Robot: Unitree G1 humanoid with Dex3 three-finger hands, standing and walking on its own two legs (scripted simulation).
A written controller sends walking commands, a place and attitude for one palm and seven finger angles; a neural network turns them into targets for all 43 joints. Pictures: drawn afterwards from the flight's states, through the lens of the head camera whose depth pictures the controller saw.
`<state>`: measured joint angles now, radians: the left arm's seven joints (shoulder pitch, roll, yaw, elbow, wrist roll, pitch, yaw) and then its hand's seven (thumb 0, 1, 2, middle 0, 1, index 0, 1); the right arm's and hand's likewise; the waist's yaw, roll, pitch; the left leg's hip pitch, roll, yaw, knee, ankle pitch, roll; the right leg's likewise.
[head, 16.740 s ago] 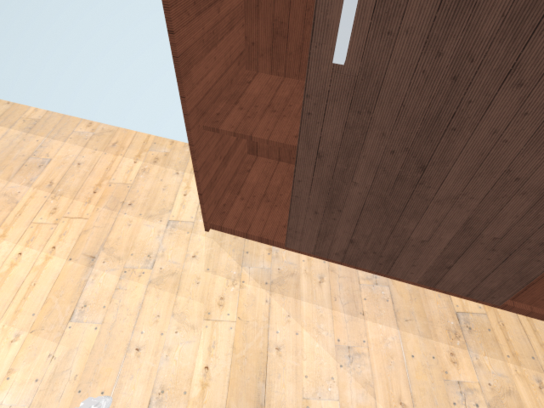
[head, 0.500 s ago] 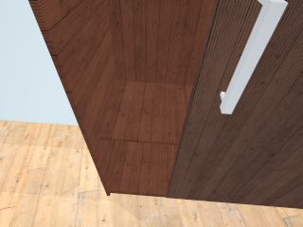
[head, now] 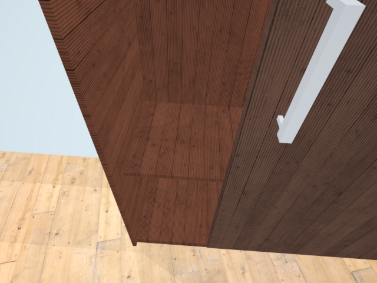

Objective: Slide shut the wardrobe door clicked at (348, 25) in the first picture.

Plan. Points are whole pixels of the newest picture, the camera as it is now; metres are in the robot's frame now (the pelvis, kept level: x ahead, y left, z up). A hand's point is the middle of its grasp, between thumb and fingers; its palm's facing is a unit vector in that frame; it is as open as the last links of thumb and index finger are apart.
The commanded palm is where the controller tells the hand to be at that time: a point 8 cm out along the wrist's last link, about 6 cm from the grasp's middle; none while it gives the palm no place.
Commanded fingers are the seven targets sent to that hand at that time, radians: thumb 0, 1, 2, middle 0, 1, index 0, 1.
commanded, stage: look again from close up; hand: right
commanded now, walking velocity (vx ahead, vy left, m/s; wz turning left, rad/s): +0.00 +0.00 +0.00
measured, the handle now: (305, 79) +0.41 -0.18 +0.27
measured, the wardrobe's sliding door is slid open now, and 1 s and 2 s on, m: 0.36 0.36 0.36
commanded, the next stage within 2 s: shuffle to correct the standing spot in 0.54 s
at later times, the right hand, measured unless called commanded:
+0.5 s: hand out of the picture -0.05 -0.14 -0.17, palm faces +0.09 +0.98 -0.17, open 7.4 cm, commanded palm none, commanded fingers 0.00 -0.90 -0.90 0.20 0.30 0.20 0.30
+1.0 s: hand out of the picture -0.05 -0.19 -0.18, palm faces +0.10 +0.97 -0.24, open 7.4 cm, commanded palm none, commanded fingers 0.00 -0.90 -0.90 0.20 0.30 0.20 0.30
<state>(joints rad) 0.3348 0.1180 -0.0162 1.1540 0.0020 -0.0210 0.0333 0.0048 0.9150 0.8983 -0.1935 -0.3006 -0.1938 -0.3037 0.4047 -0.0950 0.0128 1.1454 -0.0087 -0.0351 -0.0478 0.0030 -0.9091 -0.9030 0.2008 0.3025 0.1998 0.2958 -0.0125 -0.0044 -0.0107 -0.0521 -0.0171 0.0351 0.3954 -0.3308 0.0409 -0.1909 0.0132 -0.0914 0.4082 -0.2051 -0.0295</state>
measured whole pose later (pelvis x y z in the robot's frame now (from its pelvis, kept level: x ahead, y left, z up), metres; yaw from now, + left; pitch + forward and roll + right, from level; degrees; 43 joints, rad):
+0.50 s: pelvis +0.00 +0.01 +0.00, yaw +0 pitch -1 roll -1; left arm 0.34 0.12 -0.02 1.15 0.00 -0.02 0.04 0.01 0.92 0.90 -0.19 -0.30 -0.19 -0.30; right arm 0.41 -0.09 0.01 1.14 -0.01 -0.04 -0.05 0.00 -0.91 -0.90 0.20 0.30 0.20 0.30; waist -0.01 0.00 -0.02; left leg -0.04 -0.03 0.05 0.39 -0.34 0.05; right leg -0.19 0.00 -0.08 0.42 -0.22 -0.02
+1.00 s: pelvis -0.03 -0.01 -0.01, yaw -1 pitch -1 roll -1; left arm 0.27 0.16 0.04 1.02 0.01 0.04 0.03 0.01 0.92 0.90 -0.19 -0.30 -0.19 -0.30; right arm 0.35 -0.15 -0.03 1.04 -0.04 0.00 -0.06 0.00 -0.91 -0.90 0.20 0.30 0.20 0.30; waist -0.04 0.01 0.05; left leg -0.15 0.00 0.05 0.54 -0.36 0.04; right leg -0.37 0.02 -0.02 0.78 -0.43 0.00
